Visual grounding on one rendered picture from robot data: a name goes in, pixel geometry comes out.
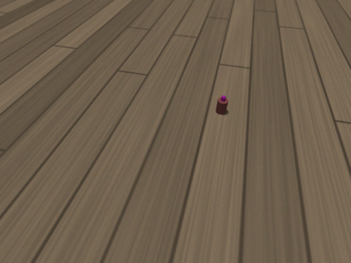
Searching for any bottle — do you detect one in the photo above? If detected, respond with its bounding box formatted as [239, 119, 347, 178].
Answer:
[216, 95, 228, 115]

